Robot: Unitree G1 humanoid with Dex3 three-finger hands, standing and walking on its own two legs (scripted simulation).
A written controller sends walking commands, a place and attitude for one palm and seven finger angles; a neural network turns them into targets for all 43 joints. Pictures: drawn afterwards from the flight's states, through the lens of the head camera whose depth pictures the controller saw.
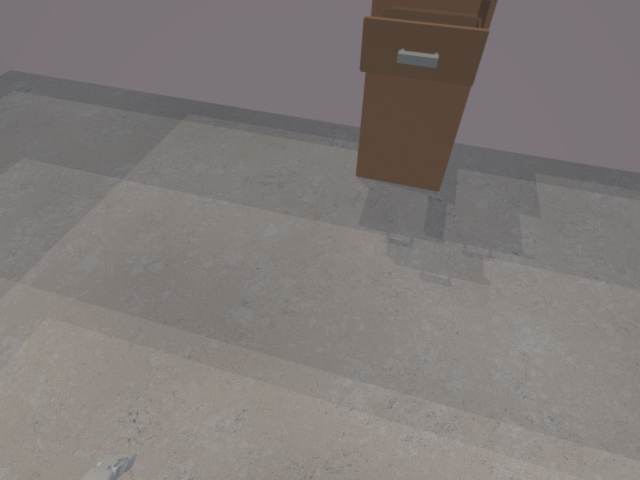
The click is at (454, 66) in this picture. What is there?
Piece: drawer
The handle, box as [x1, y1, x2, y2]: [396, 48, 438, 67]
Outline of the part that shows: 397,55 396,62 432,67 436,66 438,57 436,52 434,54 404,51 403,48 399,50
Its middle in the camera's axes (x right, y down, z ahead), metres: +0.30 -0.56 +1.19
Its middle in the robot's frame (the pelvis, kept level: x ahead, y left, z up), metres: +1.28 -0.24 -0.02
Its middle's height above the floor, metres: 0.75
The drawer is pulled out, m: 0.28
